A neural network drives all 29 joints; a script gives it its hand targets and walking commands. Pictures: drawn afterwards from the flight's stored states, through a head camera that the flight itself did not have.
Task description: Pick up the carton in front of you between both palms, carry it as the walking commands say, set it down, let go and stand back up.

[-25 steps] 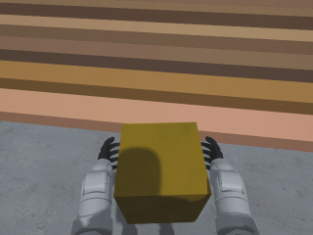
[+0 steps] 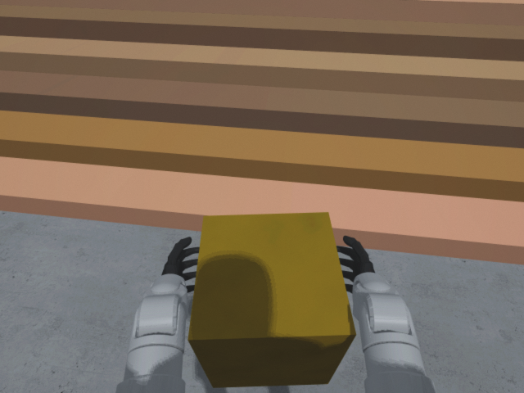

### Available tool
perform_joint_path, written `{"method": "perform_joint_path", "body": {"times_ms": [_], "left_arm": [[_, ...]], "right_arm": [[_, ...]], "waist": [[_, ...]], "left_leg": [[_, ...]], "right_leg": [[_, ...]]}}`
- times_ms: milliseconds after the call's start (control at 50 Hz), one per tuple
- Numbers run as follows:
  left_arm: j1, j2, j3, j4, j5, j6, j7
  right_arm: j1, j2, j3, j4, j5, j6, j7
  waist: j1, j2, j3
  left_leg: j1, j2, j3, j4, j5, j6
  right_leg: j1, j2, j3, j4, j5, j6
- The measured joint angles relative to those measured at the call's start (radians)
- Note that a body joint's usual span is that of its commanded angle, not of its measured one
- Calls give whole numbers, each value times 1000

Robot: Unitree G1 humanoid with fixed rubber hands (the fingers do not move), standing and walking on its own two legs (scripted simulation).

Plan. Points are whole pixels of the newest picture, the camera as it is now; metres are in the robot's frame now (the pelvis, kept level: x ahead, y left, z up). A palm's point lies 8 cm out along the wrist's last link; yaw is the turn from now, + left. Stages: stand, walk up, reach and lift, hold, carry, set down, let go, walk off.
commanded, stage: hold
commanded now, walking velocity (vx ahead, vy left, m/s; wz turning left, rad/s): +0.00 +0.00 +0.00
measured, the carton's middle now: (268, 303) +0.29 +0.00 -0.04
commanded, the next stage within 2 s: carry in 1.36 s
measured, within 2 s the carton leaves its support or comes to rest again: neither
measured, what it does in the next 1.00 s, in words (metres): stands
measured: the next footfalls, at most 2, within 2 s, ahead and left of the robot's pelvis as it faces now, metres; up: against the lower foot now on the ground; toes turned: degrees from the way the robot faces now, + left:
left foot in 1.84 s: +0.22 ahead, +0.09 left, +0.00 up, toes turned +9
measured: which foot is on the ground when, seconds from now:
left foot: down 0.00-1.00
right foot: down 0.00-1.00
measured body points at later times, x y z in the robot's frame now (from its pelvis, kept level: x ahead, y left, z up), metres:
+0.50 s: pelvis -0.02 +0.00 +0.00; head -0.05 +0.00 +0.45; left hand +0.29 +0.15 +0.04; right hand +0.29 -0.15 +0.04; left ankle +0.02 +0.12 -0.74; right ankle +0.00 -0.12 -0.74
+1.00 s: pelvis +0.00 +0.00 +0.00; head -0.04 +0.00 +0.45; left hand +0.29 +0.15 +0.04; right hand +0.29 -0.15 +0.04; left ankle +0.02 +0.12 -0.74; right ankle +0.00 -0.12 -0.74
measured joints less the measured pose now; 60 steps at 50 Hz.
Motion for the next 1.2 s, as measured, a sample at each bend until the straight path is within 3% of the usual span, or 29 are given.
{"method": "perform_joint_path", "body": {"times_ms": [160,580,1200], "left_arm": [[33,7,-37,-83,-23,48,6],[-42,-10,18,-26,0,62,1],[18,4,-31,-76,-11,75,2]], "right_arm": [[35,-7,35,-88,22,50,-5],[-36,8,-26,-34,-3,63,7],[21,-5,27,-85,7,80,3]], "waist": [[-4,1,-4],[-4,0,23],[-6,2,17]], "left_leg": [[31,1,-2,-25,13,0],[14,-3,3,15,10,2],[40,0,-4,-16,11,0]], "right_leg": [[33,-1,-1,-29,15,1],[13,-1,4,15,10,4],[42,-1,-1,-19,12,0]]}}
